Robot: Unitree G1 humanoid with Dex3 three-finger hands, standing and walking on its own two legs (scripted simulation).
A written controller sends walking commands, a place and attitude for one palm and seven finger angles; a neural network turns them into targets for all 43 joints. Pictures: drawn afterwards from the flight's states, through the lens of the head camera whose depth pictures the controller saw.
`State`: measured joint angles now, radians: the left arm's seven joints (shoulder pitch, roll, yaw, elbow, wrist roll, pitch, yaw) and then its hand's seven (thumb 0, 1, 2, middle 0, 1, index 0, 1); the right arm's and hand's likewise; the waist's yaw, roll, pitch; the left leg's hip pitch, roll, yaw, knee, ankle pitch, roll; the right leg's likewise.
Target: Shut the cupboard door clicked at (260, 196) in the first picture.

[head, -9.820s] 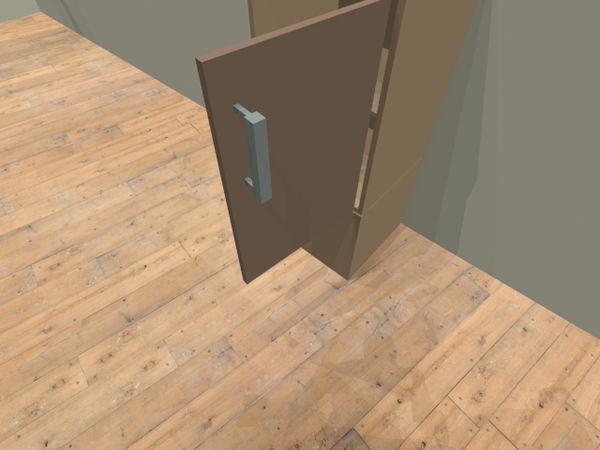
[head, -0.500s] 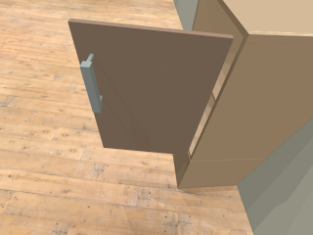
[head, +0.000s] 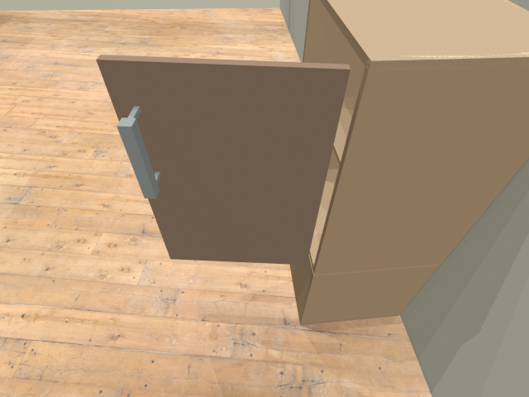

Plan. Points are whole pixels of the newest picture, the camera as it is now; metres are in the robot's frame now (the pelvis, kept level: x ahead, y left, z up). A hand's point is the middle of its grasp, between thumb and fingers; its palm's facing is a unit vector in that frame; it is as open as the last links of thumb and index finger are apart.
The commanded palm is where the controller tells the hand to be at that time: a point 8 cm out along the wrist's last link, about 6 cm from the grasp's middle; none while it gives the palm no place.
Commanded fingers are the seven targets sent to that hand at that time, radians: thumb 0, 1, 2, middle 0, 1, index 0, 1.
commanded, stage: come to a stop and stand still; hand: left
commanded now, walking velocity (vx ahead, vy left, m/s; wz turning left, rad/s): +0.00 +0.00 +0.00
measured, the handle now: (144, 154) +0.51 +0.26 +0.08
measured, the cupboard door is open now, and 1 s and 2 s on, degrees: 82 82 82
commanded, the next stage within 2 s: look again from close up in 0.24 s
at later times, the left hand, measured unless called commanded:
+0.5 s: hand out of the picture +0.01 +0.18 -0.18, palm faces -0.01 -0.98 -0.19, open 7.4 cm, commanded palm none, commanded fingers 0.00 0.90 0.90 -0.20 -0.30 -0.20 -0.30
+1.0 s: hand out of the picture +0.01 +0.24 -0.18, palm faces -0.03 -0.97 -0.22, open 7.4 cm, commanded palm none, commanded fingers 0.00 0.90 0.90 -0.20 -0.30 -0.20 -0.30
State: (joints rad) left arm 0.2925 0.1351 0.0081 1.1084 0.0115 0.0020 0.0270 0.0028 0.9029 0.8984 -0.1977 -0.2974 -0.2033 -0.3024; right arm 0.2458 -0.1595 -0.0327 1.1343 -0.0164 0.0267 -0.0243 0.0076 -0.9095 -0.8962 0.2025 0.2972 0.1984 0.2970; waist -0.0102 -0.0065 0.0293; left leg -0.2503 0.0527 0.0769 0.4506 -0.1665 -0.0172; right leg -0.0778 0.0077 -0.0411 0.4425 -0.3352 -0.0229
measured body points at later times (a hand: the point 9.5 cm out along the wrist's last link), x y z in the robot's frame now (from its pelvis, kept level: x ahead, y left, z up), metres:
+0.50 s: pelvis +0.02 +0.02 -0.01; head +0.04 +0.02 +0.44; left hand +0.01 +0.23 -0.17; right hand +0.02 -0.21 -0.16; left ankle +0.04 +0.13 -0.74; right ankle -0.06 -0.10 -0.74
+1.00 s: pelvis +0.01 +0.05 +0.00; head +0.03 +0.06 +0.45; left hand +0.01 +0.29 -0.16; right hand +0.05 -0.19 -0.15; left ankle +0.04 +0.13 -0.74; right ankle -0.06 -0.10 -0.74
